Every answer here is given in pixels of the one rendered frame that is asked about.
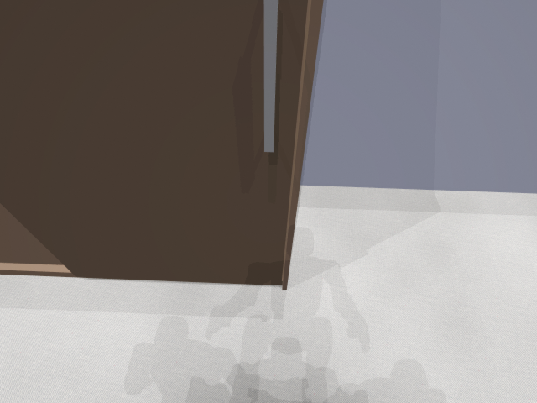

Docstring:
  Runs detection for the wardrobe door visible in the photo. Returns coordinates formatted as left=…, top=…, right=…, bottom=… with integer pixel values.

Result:
left=0, top=203, right=63, bottom=265
left=0, top=0, right=308, bottom=285

